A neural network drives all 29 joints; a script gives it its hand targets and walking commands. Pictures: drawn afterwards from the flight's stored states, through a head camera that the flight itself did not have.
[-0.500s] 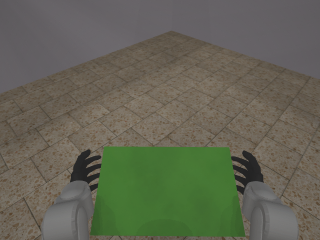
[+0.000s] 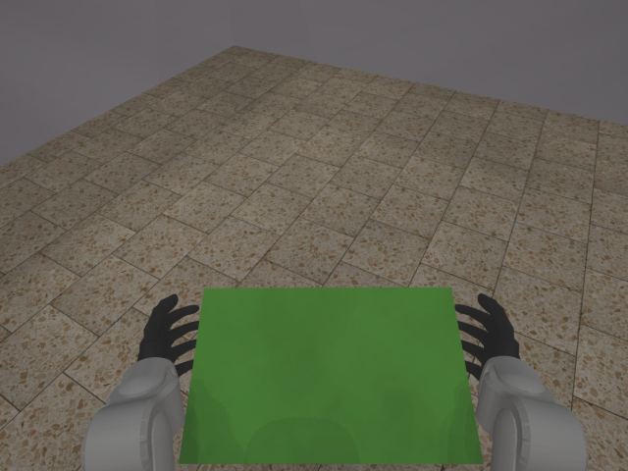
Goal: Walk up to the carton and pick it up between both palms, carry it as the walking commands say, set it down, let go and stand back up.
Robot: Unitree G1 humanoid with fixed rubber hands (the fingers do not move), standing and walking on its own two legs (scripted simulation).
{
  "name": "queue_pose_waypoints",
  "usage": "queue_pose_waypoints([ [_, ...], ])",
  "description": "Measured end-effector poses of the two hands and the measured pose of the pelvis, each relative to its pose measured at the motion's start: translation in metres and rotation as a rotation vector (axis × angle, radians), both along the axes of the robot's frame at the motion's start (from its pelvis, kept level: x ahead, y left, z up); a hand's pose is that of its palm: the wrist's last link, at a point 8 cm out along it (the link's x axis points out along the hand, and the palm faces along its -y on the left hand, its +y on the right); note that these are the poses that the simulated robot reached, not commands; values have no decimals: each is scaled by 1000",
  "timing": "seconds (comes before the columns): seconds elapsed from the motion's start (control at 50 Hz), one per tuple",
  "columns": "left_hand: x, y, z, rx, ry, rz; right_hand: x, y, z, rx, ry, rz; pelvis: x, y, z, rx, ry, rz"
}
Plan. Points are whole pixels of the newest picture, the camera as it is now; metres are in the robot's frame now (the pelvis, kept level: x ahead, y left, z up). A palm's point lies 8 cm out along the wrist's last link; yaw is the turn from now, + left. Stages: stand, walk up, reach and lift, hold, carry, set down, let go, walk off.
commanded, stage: carry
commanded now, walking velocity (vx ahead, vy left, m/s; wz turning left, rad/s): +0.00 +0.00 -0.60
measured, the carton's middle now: (326, 380) +0.26 +0.00 -0.01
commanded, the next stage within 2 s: none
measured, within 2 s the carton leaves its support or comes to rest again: neither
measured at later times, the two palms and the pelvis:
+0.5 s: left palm (219, 344) +0.25 +0.11 +0.11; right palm (609, 465) +0.13 -0.23 +0.12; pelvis -0.04 +0.02 +0.01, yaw -20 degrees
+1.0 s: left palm (301, 379) +0.22 +0.02 +0.10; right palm out of the picture +0.03 -0.28 +0.11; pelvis -0.08 +0.00 +0.01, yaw -35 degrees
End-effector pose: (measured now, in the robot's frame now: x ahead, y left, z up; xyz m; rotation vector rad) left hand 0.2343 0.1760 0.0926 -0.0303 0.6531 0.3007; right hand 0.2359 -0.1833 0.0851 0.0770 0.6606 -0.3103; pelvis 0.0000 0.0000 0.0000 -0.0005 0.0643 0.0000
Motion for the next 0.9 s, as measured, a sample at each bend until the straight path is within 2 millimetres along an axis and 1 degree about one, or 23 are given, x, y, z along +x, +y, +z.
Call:
queue_pose_waypoints([
  [0.1,5,-7,0,-9,-3,-60,-16,-7,4,-8,-5,-58,-5,6,4,7,12,-54],
  [0.24,4,3,-4,-62,-32,-104,-36,5,18,-64,-32,-103,-13,25,3,3,16,-132],
  [0.28,3,2,-1,-74,-19,-122,-45,5,21,-73,-18,-122,-16,28,8,-12,5,-175],
  [0.32,4,-3,3,-85,-12,-148,-54,1,26,-82,-8,-148,-18,29,13,-23,-7,-208],
  [0.4,10,-24,10,-91,-22,-223,-74,-14,36,-93,-15,-220,-25,28,19,-43,-10,-265],
  [0.48,17,-55,15,-81,-39,-300,-95,-37,37,-94,-28,-296,-34,20,16,-50,-3,-330],
  [0.56,17,-97,13,-61,-50,-380,-123,-69,26,-74,-35,-378,-43,2,6,-41,1,-396],
  [0.6,15,-120,9,-42,-61,-425,-138,-87,15,-55,-46,-421,-48,-7,-5,-48,-3,-423],
  [0.66,7,-144,-2,-17,-20,-481,-161,-103,2,-23,-11,-480,-56,-15,-7,-46,-11,-450],
  [0.72,-4,-155,-9,-3,25,-513,-181,-109,-5,-1,31,-511,-63,-19,-3,-29,-15,-478],
  [0.76,-10,-158,-9,-2,31,-523,-190,-111,-4,2,36,-522,-67,-20,-1,-21,-17,-499],
  [0.82,-16,-160,-4,-10,14,-532,-198,-111,3,-10,19,-530,-72,-19,3,-7,-14,-528],
  [0.9,-19,-158,4,-29,-12,-542,-204,-108,15,-36,-6,-537,-76,-15,7,7,-3,-560],
])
